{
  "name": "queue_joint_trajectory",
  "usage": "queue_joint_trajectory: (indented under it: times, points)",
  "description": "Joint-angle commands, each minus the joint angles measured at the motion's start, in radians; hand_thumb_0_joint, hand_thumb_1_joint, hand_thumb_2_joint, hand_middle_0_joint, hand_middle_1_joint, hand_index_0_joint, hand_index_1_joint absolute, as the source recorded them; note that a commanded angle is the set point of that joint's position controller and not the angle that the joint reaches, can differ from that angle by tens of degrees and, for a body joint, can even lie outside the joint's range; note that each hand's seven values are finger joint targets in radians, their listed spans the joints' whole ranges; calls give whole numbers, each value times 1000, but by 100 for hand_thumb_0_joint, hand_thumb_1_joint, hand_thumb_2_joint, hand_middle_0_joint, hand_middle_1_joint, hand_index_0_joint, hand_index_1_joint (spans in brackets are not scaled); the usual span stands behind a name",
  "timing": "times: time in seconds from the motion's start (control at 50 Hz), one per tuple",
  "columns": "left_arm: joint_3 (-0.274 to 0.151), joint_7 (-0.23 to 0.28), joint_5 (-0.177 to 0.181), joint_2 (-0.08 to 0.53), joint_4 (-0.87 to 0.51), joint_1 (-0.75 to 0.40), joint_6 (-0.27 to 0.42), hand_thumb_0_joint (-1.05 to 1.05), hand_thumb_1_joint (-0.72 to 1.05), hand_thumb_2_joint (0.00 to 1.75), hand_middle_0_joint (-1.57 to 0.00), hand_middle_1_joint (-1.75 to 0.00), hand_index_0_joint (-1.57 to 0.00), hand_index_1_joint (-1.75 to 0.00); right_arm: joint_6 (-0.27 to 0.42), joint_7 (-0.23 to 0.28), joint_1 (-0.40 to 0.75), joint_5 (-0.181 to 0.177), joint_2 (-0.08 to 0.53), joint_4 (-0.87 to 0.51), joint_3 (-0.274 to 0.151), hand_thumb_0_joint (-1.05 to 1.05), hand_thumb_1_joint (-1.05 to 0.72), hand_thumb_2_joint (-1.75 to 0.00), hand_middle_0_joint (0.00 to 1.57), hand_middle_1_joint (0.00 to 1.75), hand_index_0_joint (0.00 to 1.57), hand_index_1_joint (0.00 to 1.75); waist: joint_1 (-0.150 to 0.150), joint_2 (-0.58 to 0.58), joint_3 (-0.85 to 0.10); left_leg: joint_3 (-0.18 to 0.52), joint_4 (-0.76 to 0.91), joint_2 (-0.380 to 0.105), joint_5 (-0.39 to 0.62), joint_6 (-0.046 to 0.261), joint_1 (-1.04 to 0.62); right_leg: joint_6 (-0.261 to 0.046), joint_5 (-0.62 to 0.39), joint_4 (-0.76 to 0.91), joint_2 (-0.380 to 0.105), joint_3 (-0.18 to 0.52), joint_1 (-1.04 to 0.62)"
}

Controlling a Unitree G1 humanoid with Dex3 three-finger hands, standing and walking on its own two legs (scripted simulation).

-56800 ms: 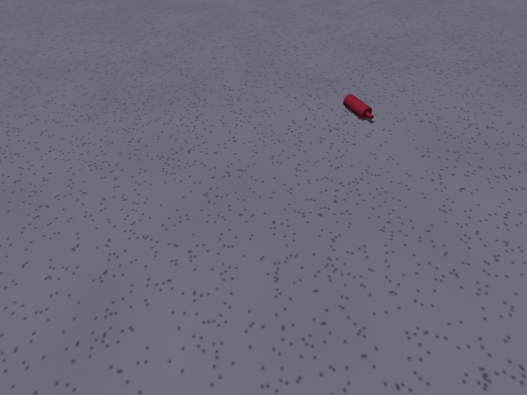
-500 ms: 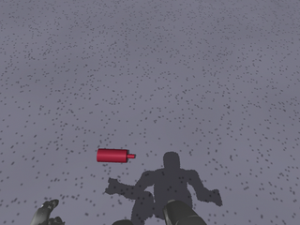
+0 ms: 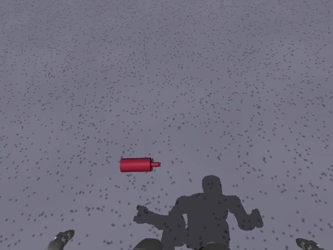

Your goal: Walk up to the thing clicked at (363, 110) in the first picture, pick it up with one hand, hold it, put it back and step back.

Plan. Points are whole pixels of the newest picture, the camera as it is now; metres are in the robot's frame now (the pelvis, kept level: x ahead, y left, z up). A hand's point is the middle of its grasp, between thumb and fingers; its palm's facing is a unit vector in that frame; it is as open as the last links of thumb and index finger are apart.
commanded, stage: step back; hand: left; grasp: from above
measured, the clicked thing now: (140, 164) +0.62 +0.25 -0.72
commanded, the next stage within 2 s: none
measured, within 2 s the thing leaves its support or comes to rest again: neither
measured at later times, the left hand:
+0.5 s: hand out of the picture -0.07 +0.25 -0.16, palm faces -0.04 -0.91 -0.40, open 7.4 cm
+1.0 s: hand out of the picture -0.20 +0.21 -0.15, palm faces +0.05 -0.93 -0.37, open 7.4 cm
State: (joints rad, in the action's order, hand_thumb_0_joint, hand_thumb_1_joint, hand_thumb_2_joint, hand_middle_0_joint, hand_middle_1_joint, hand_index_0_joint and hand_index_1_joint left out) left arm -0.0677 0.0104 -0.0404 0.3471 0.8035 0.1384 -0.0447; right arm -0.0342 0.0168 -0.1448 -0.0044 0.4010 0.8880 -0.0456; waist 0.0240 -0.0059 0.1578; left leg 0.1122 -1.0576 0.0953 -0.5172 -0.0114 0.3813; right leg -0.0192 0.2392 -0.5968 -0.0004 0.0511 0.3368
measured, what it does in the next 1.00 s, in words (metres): walks backwards: left foot, then right foot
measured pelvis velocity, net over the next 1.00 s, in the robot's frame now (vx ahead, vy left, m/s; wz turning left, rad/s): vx -0.32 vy -0.05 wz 0.07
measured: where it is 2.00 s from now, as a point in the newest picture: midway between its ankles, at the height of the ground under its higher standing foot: outside the picture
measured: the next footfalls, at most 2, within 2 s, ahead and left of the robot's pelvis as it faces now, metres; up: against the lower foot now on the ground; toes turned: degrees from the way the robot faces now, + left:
left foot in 0.10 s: -0.02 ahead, +0.12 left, +0.00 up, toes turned +0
right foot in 0.50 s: -0.14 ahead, -0.16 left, +0.00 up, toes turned +1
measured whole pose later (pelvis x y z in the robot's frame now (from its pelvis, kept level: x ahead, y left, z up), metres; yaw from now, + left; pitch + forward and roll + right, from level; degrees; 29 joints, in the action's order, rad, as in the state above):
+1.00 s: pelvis -0.32 -0.05 -0.01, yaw +4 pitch -4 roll +0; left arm -0.07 0.01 -0.02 0.38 0.80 0.09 -0.09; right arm -0.03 0.00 -0.22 0.05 0.35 0.88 -0.03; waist -0.01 0.03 0.18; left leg 0.03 -0.65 0.02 -0.32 0.02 0.27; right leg -0.01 0.53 -1.09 0.08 0.08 0.51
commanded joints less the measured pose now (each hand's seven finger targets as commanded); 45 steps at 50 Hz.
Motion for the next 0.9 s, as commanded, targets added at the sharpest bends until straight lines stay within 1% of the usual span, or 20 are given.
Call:
queue_joint_trajectory:
  times: [0.0,0.06,0.08,0.1,0.12,0.14,0.2,0.36,0.42,0.46,0.48,0.5,0.52,0.54,0.62,0.7,0.78,0.82,0.84,0.88]
  points:
    - [-69,22,2,239,-104,21,13,0,90,90,-20,-30,-20,-30,27,21,-60,9,150,-72,-37,0,-90,-90,20,30,20,30,12,206,-230,-62,345,-70,3,-8,44,-185,-494,64,-206,190,-340]
    - [-57,10,23,258,-113,-7,-9,0,90,90,-20,-30,-20,-30,40,15,-124,25,153,-43,-57,0,-90,-90,20,30,20,30,-29,170,-240,-104,687,-67,345,14,-157,-112,-373,-44,-149,138,-225]
    - [-49,7,27,227,-120,8,-14,0,90,90,-20,-30,-20,-30,43,16,-109,43,193,-51,-70,0,-90,-90,20,30,20,30,-18,98,-240,47,684,-158,409,46,-246,-61,-208,-95,-96,124,-63]
    - [-42,6,30,185,-126,17,-15,0,90,90,-20,-30,-20,-30,43,13,-78,57,285,-67,-91,0,-90,-90,20,30,20,30,-11,-146,-230,315,718,-371,550,126,-322,-13,153,-270,46,30,154]
    - [-62,22,18,225,-131,-55,-14,0,90,90,-20,-30,-20,-30,40,6,-63,46,354,-83,-103,0,-90,-90,20,30,20,30,-65,-191,-180,406,732,-506,591,270,-144,11,407,-431,103,78,140]
    - [-70,29,9,244,-130,-91,-11,0,90,90,-20,-30,-20,-30,47,11,-30,43,366,-94,-109,0,-90,-90,20,30,20,30,-78,-220,-141,485,761,-558,575,336,-51,14,409,-579,81,157,109]
    - [-73,14,33,229,-70,30,-9,0,90,90,-20,-30,-20,-30,52,19,74,47,230,-114,-69,0,-90,-90,20,30,20,30,24,-95,-140,114,639,-329,749,211,-170,-1,255,-691,123,188,186]
    - [-72,4,16,212,-80,27,5,0,90,90,-20,-30,-20,-30,41,21,-51,35,235,-127,-82,0,-90,-90,20,30,20,30,-58,-165,-188,112,576,-365,730,271,-322,63,288,-362,57,78,126]
    - [-74,-4,16,211,-39,87,10,0,90,90,-20,-30,-20,-30,27,12,3,40,256,-149,-87,0,-90,-90,20,30,20,30,-35,-219,-222,84,548,-337,613,221,-216,41,219,-122,27,-6,-33]
    - [-74,-7,13,200,13,195,17,0,90,90,-20,-30,-20,-30,12,10,53,27,259,-160,-84,0,-90,-90,20,30,20,30,20,-193,-263,43,466,-301,538,177,-156,13,15,155,30,-42,-176]
    - [-81,-5,5,225,22,206,22,0,90,90,-20,-30,-20,-30,4,7,50,18,230,-162,-73,0,-90,-90,20,30,20,30,26,-140,-254,35,419,-254,411,126,-61,-7,-23,178,23,9,-226]
    - [-97,-6,-11,288,6,185,25,0,90,90,-20,-30,-20,-30,1,7,44,12,183,-173,-62,0,-90,-90,20,30,20,30,19,44,-212,9,290,-136,203,67,112,-55,12,208,-114,256,-241]
    - [-115,-10,-7,374,-43,86,24,0,90,90,-20,-30,-20,-30,2,19,24,11,141,-179,-54,0,-90,-90,20,30,20,30,5,249,-169,-47,94,18,-65,13,184,-168,59,285,-298,438,-103]
    - [-124,-4,-13,436,-75,27,24,0,90,90,-20,-30,-20,-30,-2,34,46,17,195,-168,-77,0,-90,-90,20,30,20,30,42,305,-119,41,-105,-25,-133,7,99,-289,41,330,-425,574,119]
    - [-86,9,-1,268,-96,-101,28,0,90,90,-20,-30,-20,-30,4,23,-74,-1,180,-88,-59,0,-90,-90,20,30,20,30,-57,174,-105,49,-187,40,63,5,101,-149,-196,180,-187,159,29]
    - [-79,22,-7,239,-90,28,21,0,90,90,-20,-30,-20,-30,21,26,-51,7,161,-107,-40,0,-90,-90,20,30,20,30,25,187,-153,1,44,5,8,-18,161,-176,-337,114,-200,169,-225]
    - [-75,28,1,260,-102,10,7,0,90,90,-20,-30,-20,-30,27,21,-102,23,156,-97,-45,0,-90,-90,20,30,20,30,18,222,-210,-70,348,-75,19,3,29,-179,-415,56,-263,184,-267]
    - [-64,21,16,261,-108,-17,-6,0,90,90,-20,-30,-20,-30,31,17,-177,29,158,-61,-57,0,-90,-90,20,30,20,30,-21,187,-245,-104,626,-67,240,31,-114,-132,-367,-38,-217,140,-218]
    - [-55,16,19,246,-115,2,-12,0,90,90,-20,-30,-20,-30,33,16,-172,33,178,-60,-65,0,-90,-90,20,30,20,30,-14,125,-249,-33,671,-99,358,47,-177,-85,-253,-78,-169,115,-137]
    - [-47,17,27,204,-121,-12,-12,0,90,90,-20,-30,-20,-30,27,6,-87,59,317,-95,-92,0,-90,-90,20,30,20,30,-2,-199,-208,372,711,-425,530,220,-232,3,348,-371,66,-46,196]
